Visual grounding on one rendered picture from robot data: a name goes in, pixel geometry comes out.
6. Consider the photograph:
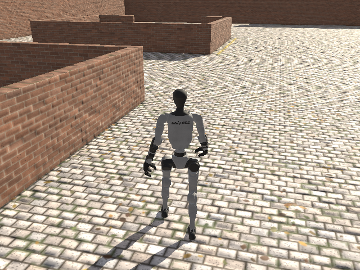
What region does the robot left hand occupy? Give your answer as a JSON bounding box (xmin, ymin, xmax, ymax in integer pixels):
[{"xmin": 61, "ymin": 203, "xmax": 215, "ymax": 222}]
[{"xmin": 143, "ymin": 162, "xmax": 156, "ymax": 177}]

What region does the right robot forearm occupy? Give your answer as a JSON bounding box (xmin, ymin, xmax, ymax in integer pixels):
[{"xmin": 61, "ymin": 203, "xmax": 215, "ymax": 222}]
[{"xmin": 200, "ymin": 135, "xmax": 208, "ymax": 151}]

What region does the robot left thigh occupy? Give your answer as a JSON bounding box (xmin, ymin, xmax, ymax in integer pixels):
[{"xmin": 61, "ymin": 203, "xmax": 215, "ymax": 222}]
[{"xmin": 161, "ymin": 156, "xmax": 173, "ymax": 187}]

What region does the left robot forearm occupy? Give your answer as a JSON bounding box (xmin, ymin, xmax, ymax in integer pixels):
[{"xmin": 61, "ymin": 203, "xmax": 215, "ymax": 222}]
[{"xmin": 145, "ymin": 137, "xmax": 158, "ymax": 164}]

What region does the right robot upper arm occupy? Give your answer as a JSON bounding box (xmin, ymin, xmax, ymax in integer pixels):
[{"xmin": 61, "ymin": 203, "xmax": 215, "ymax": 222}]
[{"xmin": 192, "ymin": 113, "xmax": 206, "ymax": 143}]

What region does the left robot upper arm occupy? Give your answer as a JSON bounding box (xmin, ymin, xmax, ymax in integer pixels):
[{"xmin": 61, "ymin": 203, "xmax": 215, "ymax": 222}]
[{"xmin": 153, "ymin": 113, "xmax": 169, "ymax": 146}]

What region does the robot left foot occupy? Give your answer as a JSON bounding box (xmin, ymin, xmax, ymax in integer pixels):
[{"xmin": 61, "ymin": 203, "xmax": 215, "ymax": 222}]
[{"xmin": 161, "ymin": 205, "xmax": 169, "ymax": 218}]

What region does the robot right hand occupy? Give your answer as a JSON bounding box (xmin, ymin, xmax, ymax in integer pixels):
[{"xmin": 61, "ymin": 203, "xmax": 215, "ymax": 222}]
[{"xmin": 195, "ymin": 147, "xmax": 208, "ymax": 157}]

